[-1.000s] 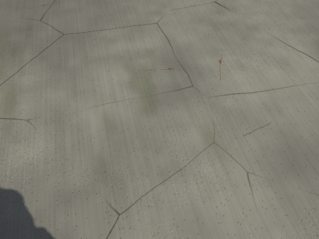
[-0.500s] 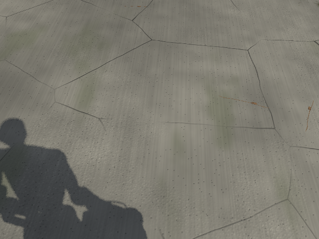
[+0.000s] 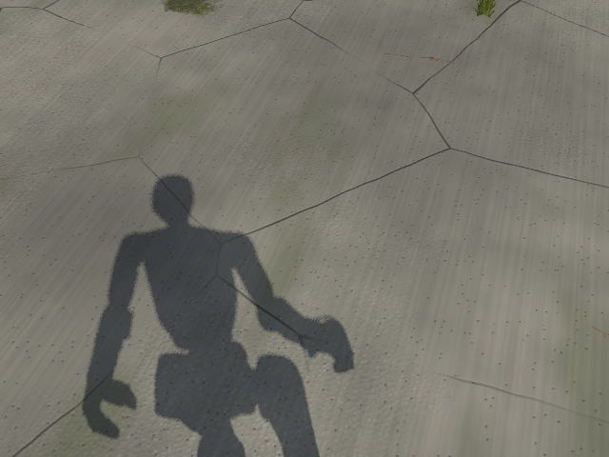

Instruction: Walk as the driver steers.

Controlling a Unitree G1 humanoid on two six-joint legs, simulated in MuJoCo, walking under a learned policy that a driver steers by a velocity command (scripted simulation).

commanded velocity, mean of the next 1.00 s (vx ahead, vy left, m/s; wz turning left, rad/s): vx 0.97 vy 0.00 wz -0.60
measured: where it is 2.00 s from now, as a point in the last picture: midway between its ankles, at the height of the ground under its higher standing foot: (480, 224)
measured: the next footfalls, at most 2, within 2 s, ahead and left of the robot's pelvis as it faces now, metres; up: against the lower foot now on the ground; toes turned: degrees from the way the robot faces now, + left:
left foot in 0.28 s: +0.46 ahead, +0.14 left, +0.00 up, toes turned -15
right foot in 0.72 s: +0.75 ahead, -0.21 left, +0.00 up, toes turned -40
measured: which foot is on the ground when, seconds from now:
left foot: up 0.00-0.26, down 0.28-0.70, up 0.72-1.00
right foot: down 0.00-0.28, up 0.30-0.70, down 0.72-1.00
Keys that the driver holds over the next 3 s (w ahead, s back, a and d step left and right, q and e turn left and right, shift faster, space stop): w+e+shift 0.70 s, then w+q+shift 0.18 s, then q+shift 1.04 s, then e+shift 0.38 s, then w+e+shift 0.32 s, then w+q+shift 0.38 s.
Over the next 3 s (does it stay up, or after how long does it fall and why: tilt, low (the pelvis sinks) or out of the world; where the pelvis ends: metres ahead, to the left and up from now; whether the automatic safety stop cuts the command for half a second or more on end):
stays up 1.47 -0.55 -0.03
